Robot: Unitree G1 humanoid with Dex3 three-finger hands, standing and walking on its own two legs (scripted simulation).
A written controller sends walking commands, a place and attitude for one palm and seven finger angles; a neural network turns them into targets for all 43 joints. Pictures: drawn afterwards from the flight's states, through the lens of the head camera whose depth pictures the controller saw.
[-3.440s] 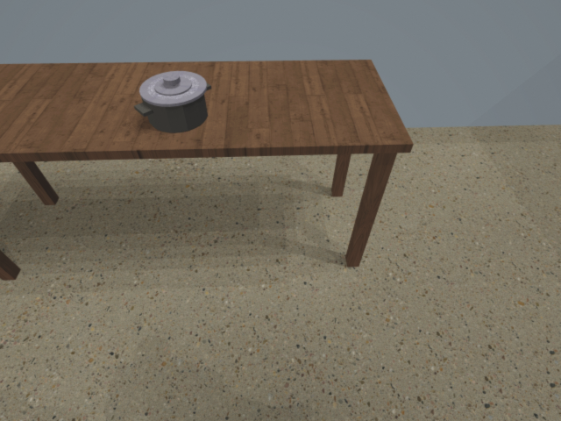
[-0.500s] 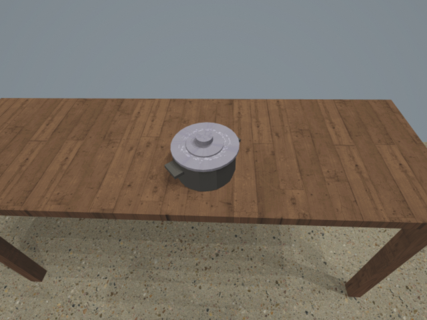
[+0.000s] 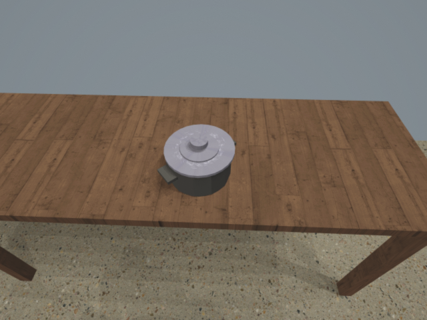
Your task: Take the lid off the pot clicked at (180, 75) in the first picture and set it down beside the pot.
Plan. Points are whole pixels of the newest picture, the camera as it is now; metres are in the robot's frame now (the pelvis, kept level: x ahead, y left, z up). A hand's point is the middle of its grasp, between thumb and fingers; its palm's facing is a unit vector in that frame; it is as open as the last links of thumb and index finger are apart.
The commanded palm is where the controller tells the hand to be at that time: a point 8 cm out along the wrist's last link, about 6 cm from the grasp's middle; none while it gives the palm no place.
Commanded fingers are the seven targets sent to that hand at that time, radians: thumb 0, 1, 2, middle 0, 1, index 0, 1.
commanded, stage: look again from close up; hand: left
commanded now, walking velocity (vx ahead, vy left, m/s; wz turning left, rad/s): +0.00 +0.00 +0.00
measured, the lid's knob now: (199, 141) +0.52 +0.07 +0.02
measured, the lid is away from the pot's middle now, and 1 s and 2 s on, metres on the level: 0.01 0.01 0.01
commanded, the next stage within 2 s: lift the closed hand beside the body in 0.72 s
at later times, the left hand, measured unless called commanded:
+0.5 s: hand out of the picture +0.01 +0.15 -0.17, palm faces +0.02 -0.98 -0.18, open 7.3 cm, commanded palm none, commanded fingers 0.00 0.90 0.90 -0.20 -0.30 -0.20 -0.30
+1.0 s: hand out of the picture +0.13 +0.17 -0.10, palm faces +0.10 -0.95 -0.31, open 6.7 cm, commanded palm +0.10 +0.21 -0.06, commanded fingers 0.00 0.90 0.90 -0.64 -0.78 -0.64 -0.78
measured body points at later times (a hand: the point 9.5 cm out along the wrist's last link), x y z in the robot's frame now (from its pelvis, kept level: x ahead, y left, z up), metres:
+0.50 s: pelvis +0.02 -0.01 +0.00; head +0.03 -0.02 +0.45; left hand +0.01 +0.20 -0.16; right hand +0.02 -0.23 -0.16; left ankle -0.02 +0.07 -0.74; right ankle +0.01 -0.13 -0.74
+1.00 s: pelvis +0.01 -0.01 +0.00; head +0.02 -0.03 +0.45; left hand +0.12 +0.22 -0.08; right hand +0.09 -0.26 -0.14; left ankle -0.02 +0.07 -0.74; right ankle +0.01 -0.13 -0.74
